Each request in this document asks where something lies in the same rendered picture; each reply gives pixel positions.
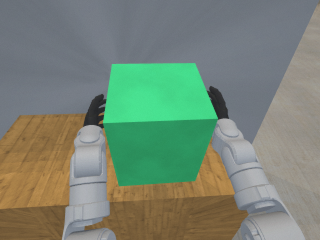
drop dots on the left robot upper arm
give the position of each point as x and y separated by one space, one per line
92 234

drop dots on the robot right forearm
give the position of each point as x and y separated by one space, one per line
253 192

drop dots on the right robot upper arm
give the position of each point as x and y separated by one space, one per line
270 226

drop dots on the robot right hand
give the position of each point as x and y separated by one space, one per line
218 103

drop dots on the robot left forearm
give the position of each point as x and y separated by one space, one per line
88 202

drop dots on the carton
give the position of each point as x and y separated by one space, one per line
158 122

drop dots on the pedestal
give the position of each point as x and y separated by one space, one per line
35 156

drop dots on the robot left hand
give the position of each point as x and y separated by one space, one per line
92 116

